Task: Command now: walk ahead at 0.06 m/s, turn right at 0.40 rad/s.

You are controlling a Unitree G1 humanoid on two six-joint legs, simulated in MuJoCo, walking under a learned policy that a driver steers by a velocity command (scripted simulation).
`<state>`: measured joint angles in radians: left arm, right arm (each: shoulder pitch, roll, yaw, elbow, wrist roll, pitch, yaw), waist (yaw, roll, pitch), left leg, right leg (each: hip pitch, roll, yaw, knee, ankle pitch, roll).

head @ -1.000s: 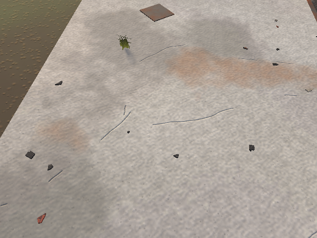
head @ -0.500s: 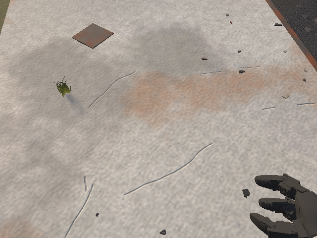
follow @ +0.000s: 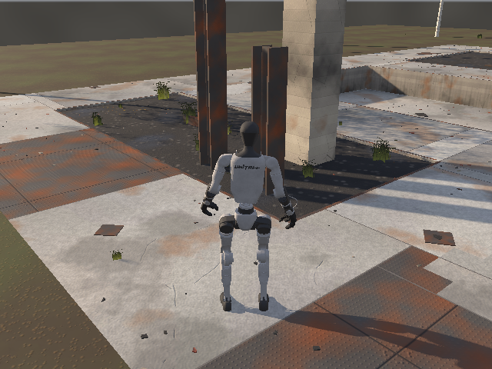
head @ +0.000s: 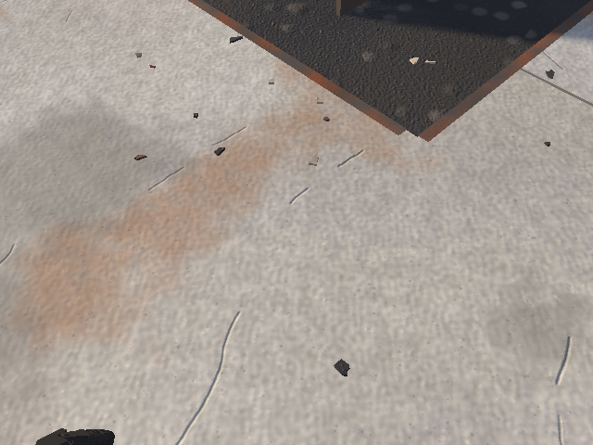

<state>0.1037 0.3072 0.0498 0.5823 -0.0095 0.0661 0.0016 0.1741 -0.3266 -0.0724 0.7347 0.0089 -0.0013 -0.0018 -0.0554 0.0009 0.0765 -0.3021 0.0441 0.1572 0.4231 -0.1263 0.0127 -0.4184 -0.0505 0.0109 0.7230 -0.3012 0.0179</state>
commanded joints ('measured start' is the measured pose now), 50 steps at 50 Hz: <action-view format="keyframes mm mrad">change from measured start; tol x32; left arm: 1 127 102 37 -22 6 -11 -6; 50 86 103 35 239 17 -70 37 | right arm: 1 -26 -123 -21 -37 23 -8 3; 50 24 23 33 82 -32 -25 5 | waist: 1 81 112 -181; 3 14 -262 -201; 24 89 -69 69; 30 -31 204 -551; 50 7 -166 -92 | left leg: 1 37 204 -168 -27 79 134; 4 -225 24 -125 373 -428 -68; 17 -598 86 -220 653 51 -81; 26 -120 -9 -93 189 15 42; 29 585 283 -597 154 656 287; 36 32 207 -378 -131 364 238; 50 20 -42 -180 -60 -183 32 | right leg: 1 270 50 -31 -274 116 -68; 3 395 -305 374 -392 349 -264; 7 389 -274 363 -565 -415 -230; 23 281 -263 -194 -590 152 -157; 27 299 -203 -239 -166 637 -80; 29 -164 6 -198 515 -385 90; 31 -196 11 36 669 -350 69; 50 169 -95 101 -319 140 -67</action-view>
